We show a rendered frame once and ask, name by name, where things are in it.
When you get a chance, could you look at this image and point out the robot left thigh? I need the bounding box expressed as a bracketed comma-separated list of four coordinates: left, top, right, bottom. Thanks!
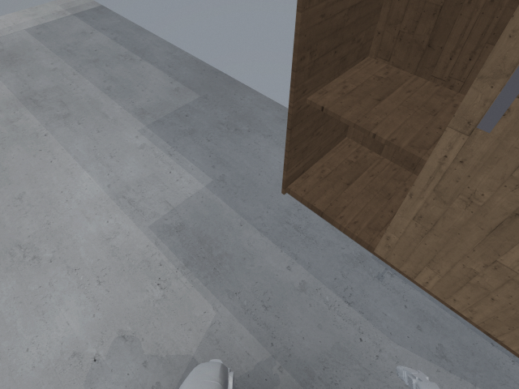
[179, 362, 234, 389]

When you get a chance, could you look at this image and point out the right robot hand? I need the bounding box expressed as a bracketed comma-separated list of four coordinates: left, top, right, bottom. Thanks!
[396, 365, 440, 389]

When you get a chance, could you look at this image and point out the handle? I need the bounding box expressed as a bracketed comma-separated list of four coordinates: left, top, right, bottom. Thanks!
[477, 66, 519, 133]

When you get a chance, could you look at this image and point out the wardrobe door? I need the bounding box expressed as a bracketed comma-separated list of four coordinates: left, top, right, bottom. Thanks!
[374, 6, 519, 354]

